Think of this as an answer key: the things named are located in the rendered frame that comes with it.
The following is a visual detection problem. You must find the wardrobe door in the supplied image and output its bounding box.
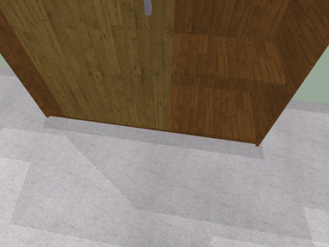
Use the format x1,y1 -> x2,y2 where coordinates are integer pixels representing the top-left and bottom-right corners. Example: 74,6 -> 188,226
0,0 -> 174,130
0,9 -> 62,112

